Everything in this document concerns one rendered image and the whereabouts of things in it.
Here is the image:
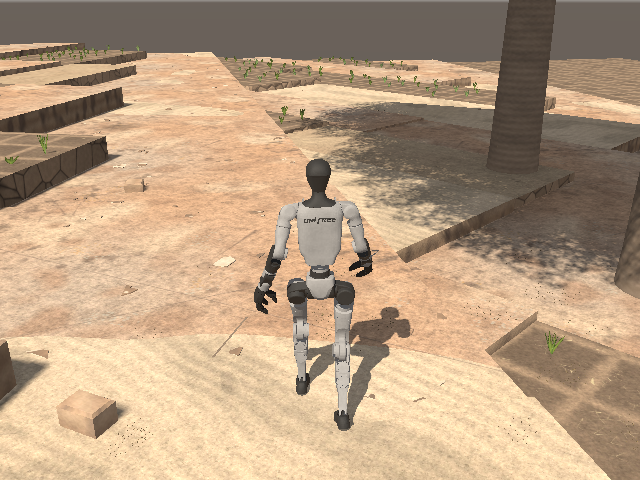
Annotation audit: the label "right robot upper arm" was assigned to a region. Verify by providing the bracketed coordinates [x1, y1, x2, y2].
[339, 201, 368, 253]

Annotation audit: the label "left robot upper arm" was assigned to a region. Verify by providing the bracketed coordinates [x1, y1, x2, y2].
[272, 203, 298, 261]

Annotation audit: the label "robot right forearm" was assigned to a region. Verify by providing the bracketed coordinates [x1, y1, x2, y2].
[357, 238, 373, 267]

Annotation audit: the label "right robot shin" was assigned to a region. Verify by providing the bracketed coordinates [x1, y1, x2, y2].
[335, 342, 350, 416]

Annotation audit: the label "right robot foot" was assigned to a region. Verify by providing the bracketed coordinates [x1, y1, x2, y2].
[334, 410, 350, 429]

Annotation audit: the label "robot left forearm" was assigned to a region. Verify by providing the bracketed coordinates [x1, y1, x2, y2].
[258, 245, 281, 292]

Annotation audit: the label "left robot hand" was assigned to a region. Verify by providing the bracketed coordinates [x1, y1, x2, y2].
[254, 286, 277, 314]

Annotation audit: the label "right robot hand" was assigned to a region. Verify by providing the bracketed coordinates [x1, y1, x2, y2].
[349, 260, 373, 277]

